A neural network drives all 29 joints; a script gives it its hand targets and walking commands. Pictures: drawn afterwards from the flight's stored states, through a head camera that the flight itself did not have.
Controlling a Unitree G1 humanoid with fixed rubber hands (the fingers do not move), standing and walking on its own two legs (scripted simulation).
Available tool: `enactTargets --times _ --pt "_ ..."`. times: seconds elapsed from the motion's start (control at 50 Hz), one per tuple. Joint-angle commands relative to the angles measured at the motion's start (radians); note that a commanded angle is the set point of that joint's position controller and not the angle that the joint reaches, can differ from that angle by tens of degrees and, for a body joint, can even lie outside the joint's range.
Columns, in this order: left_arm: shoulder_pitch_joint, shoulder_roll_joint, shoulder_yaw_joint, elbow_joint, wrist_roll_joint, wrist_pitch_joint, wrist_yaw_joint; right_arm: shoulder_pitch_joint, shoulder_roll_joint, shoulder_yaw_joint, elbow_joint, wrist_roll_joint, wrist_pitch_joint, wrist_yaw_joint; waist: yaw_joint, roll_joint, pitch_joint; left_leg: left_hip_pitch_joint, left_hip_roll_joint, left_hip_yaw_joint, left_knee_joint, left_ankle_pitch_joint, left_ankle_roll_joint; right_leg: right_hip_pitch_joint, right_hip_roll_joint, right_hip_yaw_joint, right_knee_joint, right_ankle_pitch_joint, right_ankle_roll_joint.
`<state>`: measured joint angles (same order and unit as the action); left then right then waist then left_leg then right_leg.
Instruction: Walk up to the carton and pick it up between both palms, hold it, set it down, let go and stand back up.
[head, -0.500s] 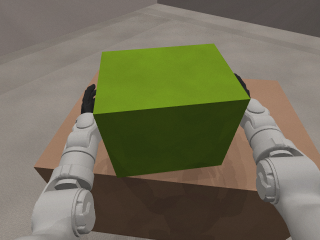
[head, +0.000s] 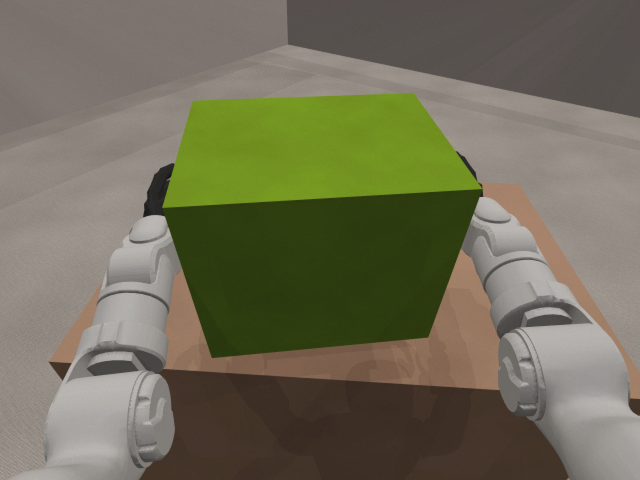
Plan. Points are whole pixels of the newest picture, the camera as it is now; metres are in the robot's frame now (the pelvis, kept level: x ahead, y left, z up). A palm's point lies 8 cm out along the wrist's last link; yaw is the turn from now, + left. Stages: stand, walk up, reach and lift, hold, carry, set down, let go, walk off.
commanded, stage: reach and lift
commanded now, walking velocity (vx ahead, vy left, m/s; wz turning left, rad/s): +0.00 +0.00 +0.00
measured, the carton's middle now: (314, 223) +0.42 +0.03 +0.16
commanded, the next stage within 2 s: hold in 1.48 s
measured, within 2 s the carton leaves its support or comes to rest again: neither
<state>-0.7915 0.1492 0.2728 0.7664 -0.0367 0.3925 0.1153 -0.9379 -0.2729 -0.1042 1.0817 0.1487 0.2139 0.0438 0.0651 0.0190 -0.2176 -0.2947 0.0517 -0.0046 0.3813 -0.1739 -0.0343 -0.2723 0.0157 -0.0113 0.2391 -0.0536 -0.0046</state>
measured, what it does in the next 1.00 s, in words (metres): stands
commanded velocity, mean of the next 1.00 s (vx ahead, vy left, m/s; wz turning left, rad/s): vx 0.00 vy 0.00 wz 0.00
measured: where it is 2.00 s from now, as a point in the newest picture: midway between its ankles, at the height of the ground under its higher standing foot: outside the picture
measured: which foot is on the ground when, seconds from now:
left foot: down 0.00-1.00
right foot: down 0.00-1.00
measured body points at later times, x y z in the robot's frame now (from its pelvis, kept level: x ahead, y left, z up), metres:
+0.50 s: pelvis +0.00 +0.00 +0.00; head -0.05 +0.00 +0.45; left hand +0.39 +0.23 +0.20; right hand +0.42 -0.16 +0.20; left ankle +0.01 +0.13 -0.75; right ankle +0.04 -0.13 -0.75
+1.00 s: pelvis +0.00 +0.00 +0.00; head -0.06 +0.00 +0.45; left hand +0.39 +0.23 +0.21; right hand +0.42 -0.16 +0.21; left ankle +0.01 +0.13 -0.75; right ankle +0.04 -0.13 -0.75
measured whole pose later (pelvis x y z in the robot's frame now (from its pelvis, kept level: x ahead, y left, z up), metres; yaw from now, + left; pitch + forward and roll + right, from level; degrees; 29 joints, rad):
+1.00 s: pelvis +0.00 +0.00 +0.00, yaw +1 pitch +2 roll -2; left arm -0.79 0.20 0.27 0.61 0.00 0.56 0.04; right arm -0.86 -0.23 -0.10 0.81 0.20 0.41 -0.05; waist 0.04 0.02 -0.20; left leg -0.25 0.05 -0.01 0.38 -0.18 -0.03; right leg -0.22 0.02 -0.02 0.23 -0.06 0.00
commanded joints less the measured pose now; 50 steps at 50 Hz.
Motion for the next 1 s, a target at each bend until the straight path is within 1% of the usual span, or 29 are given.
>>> enactTargets --times 0.0,0.08,0.1,0.16,0.18,0.22,0.24,0.3,0.34,0.38,0.4,0.42,0.44,0.46,0.52,0.54,0.56,0.62,0.64,0.66,0.72,0.76,0.78,0.8,0.86,0.92,0.94,0.96,0.98 --pt "-0.716 -0.593 -0.399 -0.361 -0.039 -0.020 -0.230 -0.668 0.604 0.179 -0.420 0.042 -0.015 0.057 -0.163 -0.046 -0.353 0.071 -0.125 -0.017 -0.114 0.130 -0.008 0.444 0.006 0.008 0.030 0.199 0.016" --pt "-0.710 -0.595 -0.405 -0.395 -0.041 0.004 -0.245 -0.669 0.618 0.192 -0.488 0.054 0.009 0.045 -0.172 -0.034 -0.369 0.068 -0.129 -0.021 -0.110 0.134 -0.007 0.467 0.006 0.012 0.035 0.221 0.017" --pt "-0.697 -0.587 -0.398 -0.397 -0.037 0.011 -0.250 -0.660 0.620 0.197 -0.503 0.056 0.019 0.041 -0.174 -0.043 -0.366 0.063 -0.132 -0.022 -0.110 0.129 -0.004 0.477 0.006 0.014 0.034 0.228 0.018" --pt "-0.681 -0.581 -0.388 -0.404 -0.030 0.031 -0.262 -0.660 0.620 0.203 -0.541 0.061 0.037 0.035 -0.174 -0.037 -0.358 0.062 -0.134 -0.022 -0.111 0.124 0.000 0.482 0.006 0.014 0.033 0.217 0.017" --pt "-0.685 -0.583 -0.391 -0.413 -0.032 0.034 -0.266 -0.658 0.622 0.203 -0.556 0.060 0.042 0.032 -0.181 -0.037 -0.361 0.060 -0.135 -0.022 -0.110 0.121 0.000 0.488 0.005 0.014 0.034 0.219 0.017" --pt "-0.690 -0.585 -0.395 -0.439 -0.036 0.039 -0.271 -0.653 0.631 0.212 -0.577 0.068 0.051 0.029 -0.182 -0.037 -0.371 0.064 -0.136 -0.023 -0.108 0.129 0.001 0.498 0.007 0.014 0.037 0.234 0.017" --pt "-0.684 -0.583 -0.390 -0.436 -0.030 0.044 -0.273 -0.655 0.632 0.214 -0.585 0.070 0.055 0.029 -0.177 -0.033 -0.367 0.064 -0.136 -0.023 -0.110 0.124 0.002 0.495 0.006 0.014 0.036 0.226 0.017" --pt "-0.682 -0.574 -0.385 -0.441 -0.029 0.057 -0.283 -0.640 0.637 0.212 -0.597 0.070 0.070 0.024 -0.186 -0.036 -0.349 0.058 -0.138 -0.022 -0.112 0.110 0.006 0.501 0.003 0.016 0.034 0.218 0.018" --pt "-0.687 -0.574 -0.382 -0.450 -0.028 0.063 -0.288 -0.649 0.643 0.217 -0.616 0.076 0.076 0.023 -0.183 -0.034 -0.351 0.055 -0.138 -0.021 -0.113 0.103 0.008 0.500 0.004 0.015 0.034 0.204 0.017" --pt "-0.697 -0.570 -0.381 -0.445 -0.032 0.067 -0.293 -0.647 0.643 0.212 -0.621 0.074 0.084 0.019 -0.191 -0.033 -0.344 0.051 -0.139 -0.020 -0.115 0.091 0.009 0.501 0.003 0.016 0.033 0.199 0.018" --pt "-0.708 -0.563 -0.376 -0.441 -0.034 0.066 -0.294 -0.661 0.647 0.214 -0.626 0.076 0.086 0.020 -0.185 -0.038 -0.347 0.047 -0.139 -0.019 -0.116 0.084 0.012 0.498 0.003 0.015 0.032 0.186 0.018" --pt "-0.713 -0.570 -0.379 -0.453 -0.033 0.069 -0.294 -0.653 0.642 0.212 -0.613 0.077 0.092 0.021 -0.189 -0.026 -0.341 0.048 -0.137 -0.019 -0.119 0.085 0.008 0.495 0.004 0.013 0.034 0.184 0.016" --pt "-0.711 -0.556 -0.367 -0.442 -0.029 0.071 -0.297 -0.652 0.651 0.215 -0.614 0.077 0.095 0.020 -0.183 -0.035 -0.334 0.044 -0.139 -0.017 -0.118 0.078 0.013 0.497 0.003 0.016 0.032 0.178 0.018" --pt "-0.716 -0.560 -0.367 -0.449 -0.030 0.072 -0.298 -0.653 0.652 0.216 -0.613 0.080 0.098 0.020 -0.183 -0.028 -0.334 0.045 -0.138 -0.016 -0.120 0.078 0.012 0.496 0.004 0.016 0.032 0.172 0.016" --pt "-0.733 -0.569 -0.377 -0.449 -0.039 0.076 -0.297 -0.665 0.647 0.205 -0.614 0.078 0.102 0.022 -0.190 -0.016 -0.332 0.041 -0.134 -0.017 -0.123 0.065 0.008 0.484 0.005 0.015 0.032 0.150 0.011" --pt "-0.731 -0.566 -0.376 -0.458 -0.043 0.077 -0.298 -0.669 0.662 0.218 -0.635 0.083 0.102 0.019 -0.186 -0.027 -0.349 0.044 -0.135 -0.015 -0.121 0.075 0.012 0.500 0.004 0.018 0.033 0.170 0.014" --pt "-0.732 -0.561 -0.370 -0.447 -0.040 0.078 -0.298 -0.678 0.658 0.216 -0.630 0.083 0.105 0.019 -0.183 -0.025 -0.344 0.039 -0.135 -0.015 -0.122 0.071 0.013 0.498 0.004 0.018 0.033 0.166 0.014" --pt "-0.746 -0.567 -0.383 -0.474 -0.048 0.079 -0.298 -0.667 0.662 0.220 -0.634 0.093 0.111 0.016 -0.190 -0.015 -0.356 0.039 -0.134 -0.018 -0.122 0.077 0.008 0.509 0.004 0.019 0.039 0.184 0.014" --pt "-0.738 -0.560 -0.376 -0.475 -0.046 0.082 -0.299 -0.668 0.667 0.227 -0.644 0.097 0.113 0.014 -0.186 -0.022 -0.359 0.040 -0.135 -0.016 -0.122 0.077 0.011 0.517 0.003 0.021 0.039 0.188 0.016" --pt "-0.745 -0.561 -0.381 -0.480 -0.049 0.083 -0.299 -0.662 0.665 0.223 -0.640 0.094 0.117 0.012 -0.191 -0.019 -0.360 0.040 -0.135 -0.016 -0.124 0.074 0.009 0.518 0.003 0.021 0.040 0.190 0.015" --pt "-0.740 -0.554 -0.373 -0.471 -0.044 0.091 -0.302 -0.665 0.664 0.221 -0.633 0.097 0.125 0.011 -0.188 -0.015 -0.341 0.034 -0.134 -0.016 -0.128 0.061 0.011 0.516 0.001 0.022 0.038 0.175 0.014" --pt "-0.739 -0.553 -0.374 -0.484 -0.049 0.094 -0.303 -0.673 0.669 0.230 -0.655 0.106 0.129 0.008 -0.186 -0.020 -0.352 0.032 -0.133 -0.016 -0.128 0.069 0.012 0.528 0.002 0.025 0.040 0.188 0.015" --pt "-0.748 -0.554 -0.378 -0.481 -0.052 0.095 -0.302 -0.668 0.663 0.223 -0.646 0.103 0.133 0.007 -0.193 -0.014 -0.345 0.026 -0.132 -0.018 -0.131 0.058 0.009 0.527 0.000 0.026 0.041 0.186 0.014" --pt "-0.752 -0.552 -0.381 -0.490 -0.056 0.096 -0.303 -0.675 0.668 0.229 -0.657 0.109 0.134 0.006 -0.189 -0.013 -0.358 0.027 -0.132 -0.017 -0.129 0.062 0.010 0.529 0.001 0.027 0.042 0.188 0.014" --pt "-0.744 -0.548 -0.379 -0.493 -0.056 0.105 -0.305 -0.668 0.658 0.227 -0.660 0.113 0.144 0.001 -0.194 -0.013 -0.349 0.022 -0.130 -0.019 -0.132 0.059 0.009 0.541 0.000 0.031 0.045 0.201 0.014" --pt "-0.753 -0.538 -0.374 -0.503 -0.054 0.112 -0.307 -0.677 0.663 0.233 -0.668 0.119 0.154 0.000 -0.190 -0.014 -0.350 0.021 -0.130 -0.017 -0.134 0.056 0.011 0.545 -0.002 0.031 0.045 0.201 0.016" --pt "-0.754 -0.540 -0.378 -0.504 -0.056 0.115 -0.306 -0.674 0.657 0.229 -0.666 0.120 0.157 0.000 -0.193 -0.008 -0.345 0.017 -0.128 -0.019 -0.137 0.051 0.009 0.545 -0.002 0.032 0.045 0.196 0.014" --pt "-0.749 -0.535 -0.369 -0.502 -0.052 0.118 -0.307 -0.675 0.660 0.236 -0.665 0.125 0.160 -0.001 -0.186 -0.010 -0.342 0.019 -0.129 -0.019 -0.136 0.055 0.011 0.548 -0.001 0.033 0.045 0.202 0.014" --pt "-0.737 -0.538 -0.375 -0.513 -0.054 0.123 -0.307 -0.665 0.654 0.235 -0.676 0.129 0.163 -0.003 -0.193 -0.005 -0.342 0.019 -0.127 -0.019 -0.135 0.062 0.008 0.552 -0.001 0.034 0.047 0.212 0.013"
